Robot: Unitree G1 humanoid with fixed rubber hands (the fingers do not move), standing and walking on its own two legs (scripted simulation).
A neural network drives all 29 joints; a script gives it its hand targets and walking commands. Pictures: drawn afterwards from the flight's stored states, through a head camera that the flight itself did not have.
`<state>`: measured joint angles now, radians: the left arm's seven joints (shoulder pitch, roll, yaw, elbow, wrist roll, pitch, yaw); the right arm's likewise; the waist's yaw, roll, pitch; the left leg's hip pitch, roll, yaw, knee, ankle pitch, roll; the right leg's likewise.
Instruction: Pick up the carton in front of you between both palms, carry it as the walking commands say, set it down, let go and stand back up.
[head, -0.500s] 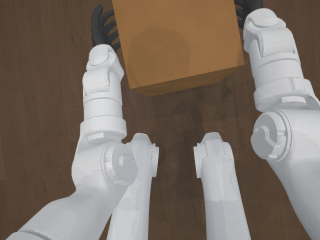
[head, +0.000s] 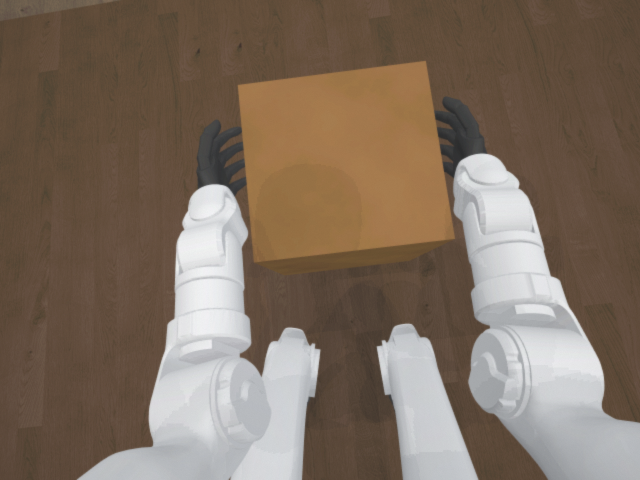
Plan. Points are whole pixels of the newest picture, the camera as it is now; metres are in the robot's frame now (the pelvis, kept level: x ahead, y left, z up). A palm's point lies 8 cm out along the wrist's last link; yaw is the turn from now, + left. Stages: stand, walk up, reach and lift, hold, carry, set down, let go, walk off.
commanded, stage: reach and lift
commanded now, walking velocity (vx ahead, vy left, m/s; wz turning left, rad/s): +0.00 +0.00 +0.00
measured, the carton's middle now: (340, 190) +0.47 +0.00 -0.12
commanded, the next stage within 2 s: hold in 1.92 s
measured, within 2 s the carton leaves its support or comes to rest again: neither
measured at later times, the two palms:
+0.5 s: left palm (145, 173) +0.41 +0.15 +0.11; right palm (527, 153) +0.41 -0.15 +0.10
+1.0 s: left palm out of the picture +0.37 +0.15 +0.23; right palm out of the picture +0.36 -0.14 +0.23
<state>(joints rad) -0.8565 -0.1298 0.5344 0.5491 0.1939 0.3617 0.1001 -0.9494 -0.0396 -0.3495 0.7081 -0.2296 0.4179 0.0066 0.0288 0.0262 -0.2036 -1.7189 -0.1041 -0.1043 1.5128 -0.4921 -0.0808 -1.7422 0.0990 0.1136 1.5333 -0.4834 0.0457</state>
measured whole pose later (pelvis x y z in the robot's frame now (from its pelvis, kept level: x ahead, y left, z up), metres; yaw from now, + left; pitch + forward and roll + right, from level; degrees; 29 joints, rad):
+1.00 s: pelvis +0.07 +0.01 +0.21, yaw -1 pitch -1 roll +0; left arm -0.29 -0.16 0.28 0.42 0.27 0.55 0.02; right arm -0.25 0.15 -0.24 0.40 -0.26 0.60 -0.02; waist 0.00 0.01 -0.08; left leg -0.21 -0.04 -0.15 0.45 -0.23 -0.02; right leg -0.21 0.04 0.14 0.45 -0.22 0.02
